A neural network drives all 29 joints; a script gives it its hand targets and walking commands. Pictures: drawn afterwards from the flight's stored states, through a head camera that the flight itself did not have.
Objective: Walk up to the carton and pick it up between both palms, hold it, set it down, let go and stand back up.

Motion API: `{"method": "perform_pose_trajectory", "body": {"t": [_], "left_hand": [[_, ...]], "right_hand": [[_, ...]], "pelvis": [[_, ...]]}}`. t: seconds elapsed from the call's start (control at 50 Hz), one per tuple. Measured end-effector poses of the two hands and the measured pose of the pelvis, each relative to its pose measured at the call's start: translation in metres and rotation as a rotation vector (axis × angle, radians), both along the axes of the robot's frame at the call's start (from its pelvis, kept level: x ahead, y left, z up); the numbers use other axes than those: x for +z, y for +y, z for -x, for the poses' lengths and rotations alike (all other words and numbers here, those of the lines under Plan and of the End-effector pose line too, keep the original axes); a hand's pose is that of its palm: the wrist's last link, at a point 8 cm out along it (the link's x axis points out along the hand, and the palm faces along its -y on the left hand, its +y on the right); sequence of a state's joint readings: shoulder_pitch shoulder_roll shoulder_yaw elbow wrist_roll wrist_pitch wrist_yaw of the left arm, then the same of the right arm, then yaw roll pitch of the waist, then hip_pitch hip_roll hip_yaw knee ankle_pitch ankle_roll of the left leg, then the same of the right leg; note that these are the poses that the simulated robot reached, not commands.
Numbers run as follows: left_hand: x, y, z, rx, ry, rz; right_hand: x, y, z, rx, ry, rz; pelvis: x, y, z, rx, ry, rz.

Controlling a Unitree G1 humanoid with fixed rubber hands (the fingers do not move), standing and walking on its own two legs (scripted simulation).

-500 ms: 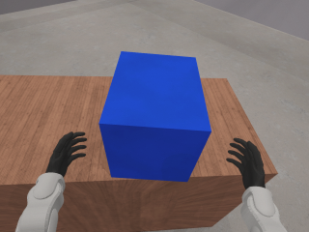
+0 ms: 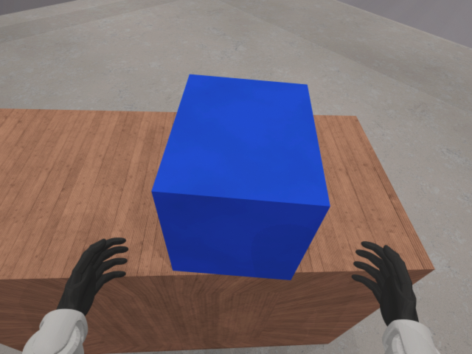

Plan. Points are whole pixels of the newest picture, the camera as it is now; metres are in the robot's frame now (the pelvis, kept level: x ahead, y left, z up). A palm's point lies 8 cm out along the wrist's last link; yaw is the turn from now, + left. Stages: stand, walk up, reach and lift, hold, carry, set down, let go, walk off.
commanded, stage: set down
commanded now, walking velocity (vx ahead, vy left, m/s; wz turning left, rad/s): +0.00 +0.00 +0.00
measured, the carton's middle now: (240, 177) +0.40 +0.01 +0.06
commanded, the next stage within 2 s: let go in 1.66 s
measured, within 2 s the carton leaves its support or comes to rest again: neither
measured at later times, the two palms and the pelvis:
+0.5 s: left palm (81, 309) +0.17 +0.24 +0.02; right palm (388, 323) +0.16 -0.21 +0.02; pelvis +0.00 +0.00 +0.00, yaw +0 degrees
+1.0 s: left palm (85, 317) +0.17 +0.24 +0.00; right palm (380, 335) +0.15 -0.22 -0.03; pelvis +0.00 +0.00 +0.00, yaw +0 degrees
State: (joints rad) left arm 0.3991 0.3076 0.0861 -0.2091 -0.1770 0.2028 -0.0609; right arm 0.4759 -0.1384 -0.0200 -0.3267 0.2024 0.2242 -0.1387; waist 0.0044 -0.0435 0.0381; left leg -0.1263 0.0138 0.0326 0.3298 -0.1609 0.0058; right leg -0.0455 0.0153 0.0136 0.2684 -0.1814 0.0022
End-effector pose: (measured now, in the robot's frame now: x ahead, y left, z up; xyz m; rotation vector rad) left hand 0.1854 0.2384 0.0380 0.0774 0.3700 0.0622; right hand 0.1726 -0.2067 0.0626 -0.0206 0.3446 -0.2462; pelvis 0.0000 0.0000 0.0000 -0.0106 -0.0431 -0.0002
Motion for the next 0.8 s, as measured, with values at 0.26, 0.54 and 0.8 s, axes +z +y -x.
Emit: {"method": "perform_pose_trajectory", "body": {"t": [0.26, 0.54, 0.8], "left_hand": [[-0.002, -0.001, 0.001, 0.0, -0.003, -0.016], [-0.026, 0.002, 0.011, 0.022, 0.085, -0.016], [-0.042, 0.003, 0.017, 0.037, 0.139, -0.015]], "right_hand": [[-0.03, -0.004, 0.004, 0.011, 0.064, -0.027], [-0.052, -0.008, 0.014, 0.006, 0.121, -0.039], [-0.073, -0.012, 0.021, 0.013, 0.188, -0.046]], "pelvis": [[0.0, 0.0, -0.004, 0.0, 0.005, -0.001], [0.0, 0.0, -0.004, 0.0, 0.006, -0.001], [0.0, -0.001, -0.005, 0.0, 0.007, -0.001]]}}
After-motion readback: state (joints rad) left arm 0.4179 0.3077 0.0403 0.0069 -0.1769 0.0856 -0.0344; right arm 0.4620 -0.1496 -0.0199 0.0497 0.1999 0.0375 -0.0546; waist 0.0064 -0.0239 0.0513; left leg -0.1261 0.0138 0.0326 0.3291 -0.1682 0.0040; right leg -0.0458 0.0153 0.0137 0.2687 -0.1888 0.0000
